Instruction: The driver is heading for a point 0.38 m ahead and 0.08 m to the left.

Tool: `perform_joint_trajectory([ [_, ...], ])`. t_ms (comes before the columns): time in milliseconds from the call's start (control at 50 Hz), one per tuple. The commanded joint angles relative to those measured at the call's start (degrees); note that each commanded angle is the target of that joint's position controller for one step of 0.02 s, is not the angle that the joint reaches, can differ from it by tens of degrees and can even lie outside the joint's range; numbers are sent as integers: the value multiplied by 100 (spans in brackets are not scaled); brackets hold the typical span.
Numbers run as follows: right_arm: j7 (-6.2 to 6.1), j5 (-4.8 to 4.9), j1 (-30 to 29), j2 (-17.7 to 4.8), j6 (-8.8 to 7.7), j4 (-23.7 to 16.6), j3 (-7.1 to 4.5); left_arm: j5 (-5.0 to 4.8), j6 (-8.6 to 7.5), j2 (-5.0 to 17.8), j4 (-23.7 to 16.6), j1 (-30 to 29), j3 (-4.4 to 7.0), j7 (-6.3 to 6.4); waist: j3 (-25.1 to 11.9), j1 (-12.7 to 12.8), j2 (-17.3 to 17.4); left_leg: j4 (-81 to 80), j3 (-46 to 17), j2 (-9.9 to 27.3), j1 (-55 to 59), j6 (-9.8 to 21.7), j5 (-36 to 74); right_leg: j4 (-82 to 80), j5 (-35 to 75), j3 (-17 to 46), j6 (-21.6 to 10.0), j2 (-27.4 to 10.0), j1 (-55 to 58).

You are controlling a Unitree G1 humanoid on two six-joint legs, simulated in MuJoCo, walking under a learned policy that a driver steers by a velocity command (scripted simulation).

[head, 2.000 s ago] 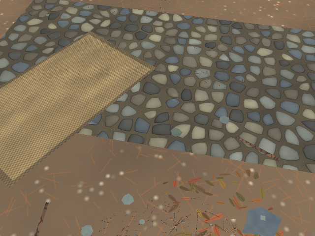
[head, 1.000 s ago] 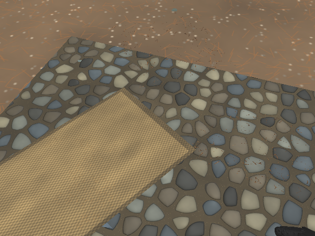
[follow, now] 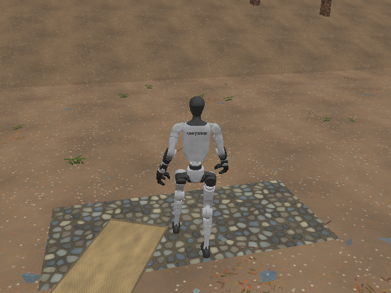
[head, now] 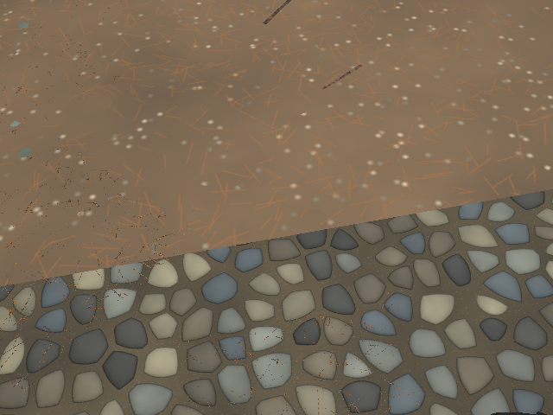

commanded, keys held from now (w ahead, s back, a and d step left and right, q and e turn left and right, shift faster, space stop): w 0.22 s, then no key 0.78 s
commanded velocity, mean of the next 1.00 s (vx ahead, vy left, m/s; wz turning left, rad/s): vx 0.22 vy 0.00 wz -0.04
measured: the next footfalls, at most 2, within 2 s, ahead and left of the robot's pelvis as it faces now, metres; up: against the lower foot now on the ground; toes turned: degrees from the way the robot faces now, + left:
left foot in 0.14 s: +0.31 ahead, +0.15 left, +0.00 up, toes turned +0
right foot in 0.58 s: +0.44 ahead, -0.08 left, +0.00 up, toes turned +0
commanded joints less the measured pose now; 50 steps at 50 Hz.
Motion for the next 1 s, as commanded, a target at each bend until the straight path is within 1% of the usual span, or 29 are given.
perform_joint_trajectory([
  [20, 80, 33, -780, -463, -132, -570, -82, -28, -31, 974, -96, 318, 267, 33, 227, 141, -658, -412, 89, -160, 106, 153, 12, -326, 1386, 827, -817, -1667, -19],
  [80, 141, 28, -590, -583, -174, -582, -121, -27, 45, 1039, 2, 343, 298, 69, 162, -25, -811, -646, 155, -266, 333, 397, -655, 59, 2102, 955, -663, -1873, 482],
  [100, 135, 24, -294, -673, -187, -515, -167, -27, 70, 1075, -4, 260, 305, 78, -6, -208, -870, -726, 299, -409, 801, 504, -843, 399, 2896, 886, -582, -1802, 529],
  [120, 105, 4, 357, -838, -195, -321, -268, -16, 96, 1022, -21, 178, 274, 83, -425, -554, -803, -848, 457, -568, 1732, 665, -747, 1159, 3743, 668, -452, -1531, 441],
  [140, 70, -62, 1289, -1122, -200, -137, -361, 44, 102, 825, -110, 148, 177, 94, -1208, -953, -580, -555, -59, -22, 3296, 987, -454, 2469, 3291, 412, -253, -1232, -293],
  [160, 48, -142, 1986, -1638, -165, -21, -497, 24, 14, 369, -218, 823, 41, 79, -2105, -850, 737, -757, -2473, 1337, 5526, 1871, -1278, 4724, 1028, -3, 233, -353, -2468],
  [180, 92, 1, 2177, -1268, -136, 100, -401, -23, -83, 464, -183, 765, 19, 58, -2319, -951, 1336, -1641, -4061, 1681, 5944, 2128, -2308, 5591, -1865, 515, 284, -68, -3539],
  [200, 74, 76, 1831, -963, -114, 57, -296, -136, -132, 882, -272, 276, 122, 20, -1408, -979, 783, -1758, -3432, 1539, 5339, 1834, -2949, 6004, -1622, 615, 240, -440, -4121],
  [220, 46, 33, 1450, -814, -72, -30, -245, -139, -157, 903, -379, -157, 109, 11, -851, -881, 311, -1855, -2698, 1323, 4532, 1622, -2816, 5836, -1104, 374, 196, -753, -4137],
  [240, 47, -40, 1065, -694, -49, -82, -188, -52, -154, 859, -430, -411, 120, 26, -338, -702, 69, -2007, -2144, 1116, 3663, 1559, -1839, 5428, -745, 219, 234, -930, -3941],
  [260, 50, -105, 831, -556, -71, -129, -129, 21, -106, 836, -393, -358, 158, 46, -186, -491, 107, -2073, -1692, 938, 3122, 1498, -646, 5112, -554, 214, 285, -1084, -3551],
  [320, 45, -119, 705, -608, -135, -14, -126, 69, 44, 520, -256, 83, 109, 97, -373, -171, 194, -2074, -719, 736, 2530, 1590, 2097, 4512, -440, 45, 530, -1073, -2789],
  [360, -20, -96, 644, -743, -108, 70, -158, 99, 77, 369, -317, -124, 48, 126, -417, -156, 211, -2094, -266, 614, 2465, 1544, 2664, 3739, 108, -48, 621, -1064, -2701],
  [420, -94, -59, 779, -790, 10, 191, -158, 86, 69, 274, -347, -582, -3, 85, -535, -366, 225, -2075, 155, 360, 2545, 1343, 2448, 2546, 1248, -197, 609, -920, -2281],
  [480, -115, -28, 1020, -822, 117, 378, -146, 78, 62, 357, -430, -983, 20, 41, -521, -549, 211, -1931, 33, 484, 2921, 1307, 1928, 1896, 1560, -147, 561, -819, -2168],
  [520, -119, -2, 1000, -842, 185, 454, -148, 105, 42, 449, -486, -1121, 54, 14, -461, -545, 232, -1670, -134, 605, 3104, 1271, 1706, 1595, 1292, -123, 447, -770, -2114],
  [560, -137, 67, 863, -768, 241, 491, -119, 162, 13, 507, -388, -854, 99, 1, -499, -313, 139, -1155, -179, 473, 3085, 1049, 1206, 855, 1713, -206, 261, -667, -1538],
  [580, -140, 7, 1094, -644, 226, 538, -81, 203, -1, 744, -335, -696, 165, 38, -643, -332, -122, -786, -97, 178, 2930, 786, 773, 655, 3185, 36, 113, -901, -910],
  [600, -124, -159, 1470, -461, 151, 530, -19, 260, 14, 1078, -380, -610, 219, 85, -1070, -574, -679, -235, 99, -217, 2327, 501, -443, 1158, 5190, 600, -235, -1574, 136],
  [620, -125, -151, 1940, -133, 133, 681, 92, 261, 91, 744, -308, -532, 134, 112, -1571, -632, -1329, 316, 194, -444, 1732, 202, -2137, 1313, 5491, 1235, -948, -2187, 858],
  [640, -133, -110, 1654, -277, 207, 682, 81, 181, 169, 333, -275, -519, 29, 96, -1596, -447, -1337, 518, 103, -441, 1679, 68, -3282, 1112, 4862, 1522, -1144, -2294, 663],
  [660, -149, -54, 1408, -372, 312, 607, 51, 165, 212, 247, -232, -687, -24, 68, -1391, -481, -1254, 479, 39, -374, 1592, 30, -3575, 915, 3881, 1569, -1076, -2217, 335],
  [680, -187, -39, 1330, -365, 433, 636, 44, 177, 244, 322, -247, -942, -19, 44, -1194, -579, -1100, 196, 35, -308, 1724, 31, -3319, 768, 3007, 1511, -900, -2086, -84],
  [720, -229, -122, 1340, -434, 613, 722, 31, 141, 288, 548, -351, -1579, 44, 25, -752, -807, -956, -858, 66, -268, 2515, 123, -2036, 587, 1236, 915, -317, -1560, -1213],
  [740, -242, -165, 1234, -555, 665, 699, 27, 137, 300, 549, -306, -1507, 54, 26, -558, -690, -852, -1097, -29, -177, 2601, 203, -1864, 555, 262, 643, -49, -1270, -1509],
  [760, -235, -108, 1253, -727, 667, 796, -21, 124, 301, 495, -322, -1499, 56, 25, -228, -532, -388, -1037, 5, -196, 2020, 346, -2549, 629, -142, 253, 118, -938, -1277],
  [800, -247, -106, 1063, -508, 579, 803, 31, 145, 236, 440, -198, -1454, 47, 56, -169, -510, -369, -1081, 37, -201, 1910, 342, -2397, 884, 675, 255, 143, -911, -948],
  [880, -266, -73, 1122, -509, 428, 973, 21, 94, 186, 387, 50, -1259, 67, 103, -647, -478, -234, -943, 74, -199, 2263, 209, -1182, 1379, 2735, 167, -54, -943, -365],
  [1000, -286, -55, 1127, -456, 532, 1165, 26, 82, 301, 360, 344, -1377, 87, 93, -408, -500, -234, -994, 111, -240, 2307, 231, -1294, 1348, 2393, 82, -41, -867, -444],
])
